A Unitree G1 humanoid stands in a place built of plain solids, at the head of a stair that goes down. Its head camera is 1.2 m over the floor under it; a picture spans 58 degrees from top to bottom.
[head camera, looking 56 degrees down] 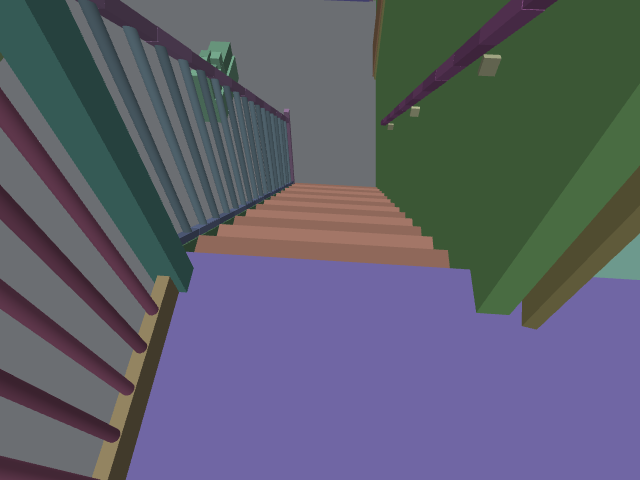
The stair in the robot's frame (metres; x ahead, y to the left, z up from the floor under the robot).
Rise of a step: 0.21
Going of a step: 0.20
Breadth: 0.97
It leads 4 degrees to the right of straight ahead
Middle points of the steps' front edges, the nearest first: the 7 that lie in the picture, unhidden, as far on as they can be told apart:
0.73 0.01 0.00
0.94 -0.01 -0.20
1.14 -0.02 -0.41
1.34 -0.04 -0.61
1.55 -0.05 -0.82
1.75 -0.07 -1.02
1.96 -0.08 -1.23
